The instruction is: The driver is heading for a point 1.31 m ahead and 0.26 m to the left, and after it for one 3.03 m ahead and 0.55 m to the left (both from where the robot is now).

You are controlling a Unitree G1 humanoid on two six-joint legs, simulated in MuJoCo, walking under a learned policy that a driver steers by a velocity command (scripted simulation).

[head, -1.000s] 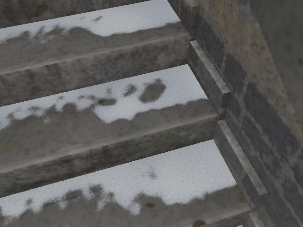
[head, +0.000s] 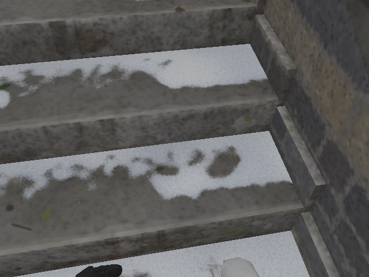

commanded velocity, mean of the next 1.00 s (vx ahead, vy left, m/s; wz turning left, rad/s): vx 0.34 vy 0.00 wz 0.00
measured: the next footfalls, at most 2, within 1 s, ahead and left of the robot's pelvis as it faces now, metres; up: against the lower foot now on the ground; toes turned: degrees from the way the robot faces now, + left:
right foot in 0.24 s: +0.32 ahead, -0.13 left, +0.15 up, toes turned -3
left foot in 0.90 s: +0.64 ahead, +0.23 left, +0.31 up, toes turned +7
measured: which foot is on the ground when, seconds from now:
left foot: down 0.00-0.26, up 0.28-0.88, down 0.90-1.00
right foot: up 0.00-0.22, down 0.24-0.92, up 0.94-1.00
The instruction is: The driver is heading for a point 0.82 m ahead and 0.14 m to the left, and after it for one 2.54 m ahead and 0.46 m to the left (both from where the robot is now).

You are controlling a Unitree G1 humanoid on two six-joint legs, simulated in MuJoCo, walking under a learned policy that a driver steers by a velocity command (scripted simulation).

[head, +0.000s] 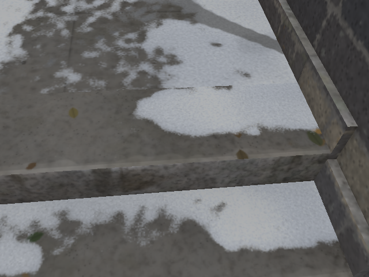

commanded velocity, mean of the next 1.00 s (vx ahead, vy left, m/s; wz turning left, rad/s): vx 0.11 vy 0.00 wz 0.00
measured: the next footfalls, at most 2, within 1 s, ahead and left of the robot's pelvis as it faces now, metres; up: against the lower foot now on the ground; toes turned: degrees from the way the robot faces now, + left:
right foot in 0.58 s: +0.41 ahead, -0.05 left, +0.15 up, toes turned -6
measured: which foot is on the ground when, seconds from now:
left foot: down 0.00-0.64, up 0.66-1.00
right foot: up 0.00-0.56, down 0.58-1.00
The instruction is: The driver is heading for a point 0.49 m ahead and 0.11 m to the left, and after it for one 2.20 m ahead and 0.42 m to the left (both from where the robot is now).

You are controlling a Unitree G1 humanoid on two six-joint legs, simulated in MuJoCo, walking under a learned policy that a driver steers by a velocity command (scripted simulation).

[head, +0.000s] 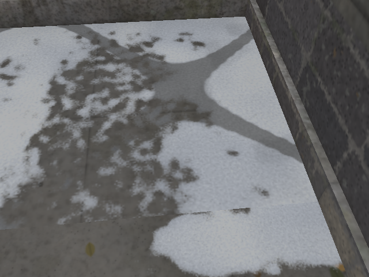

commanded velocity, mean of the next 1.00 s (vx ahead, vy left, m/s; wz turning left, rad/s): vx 0.25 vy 0.00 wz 0.07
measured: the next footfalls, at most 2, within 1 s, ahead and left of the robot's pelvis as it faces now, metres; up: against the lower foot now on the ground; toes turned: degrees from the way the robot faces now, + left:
left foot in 0.08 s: +0.12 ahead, +0.12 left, +0.00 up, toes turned +3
right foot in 0.60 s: +0.21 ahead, -0.07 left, +0.00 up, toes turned -3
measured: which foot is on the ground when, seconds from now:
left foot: up 0.00-0.06, down 0.08-0.60, up 0.62-0.98, down 1.00-1.00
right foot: down 0.00-0.32, up 0.34-0.58, down 0.60-1.00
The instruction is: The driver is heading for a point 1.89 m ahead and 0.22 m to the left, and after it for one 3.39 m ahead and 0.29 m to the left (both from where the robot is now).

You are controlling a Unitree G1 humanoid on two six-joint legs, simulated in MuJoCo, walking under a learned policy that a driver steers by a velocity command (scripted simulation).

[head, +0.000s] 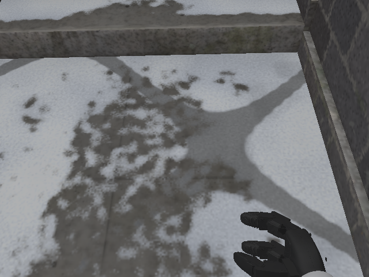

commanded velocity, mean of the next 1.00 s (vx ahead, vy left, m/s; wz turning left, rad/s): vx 0.07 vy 0.00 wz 0.36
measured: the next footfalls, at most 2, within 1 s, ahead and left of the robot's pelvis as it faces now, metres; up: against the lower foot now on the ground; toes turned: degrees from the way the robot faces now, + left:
right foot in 0.66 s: +0.33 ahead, -0.08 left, +0.15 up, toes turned +24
left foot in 1.00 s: +0.21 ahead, +0.14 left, +0.15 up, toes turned +17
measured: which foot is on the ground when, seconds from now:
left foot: down 0.00-0.66, up 0.68-0.98, down 1.00-1.00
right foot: down 0.00-0.02, up 0.04-0.64, down 0.66-1.00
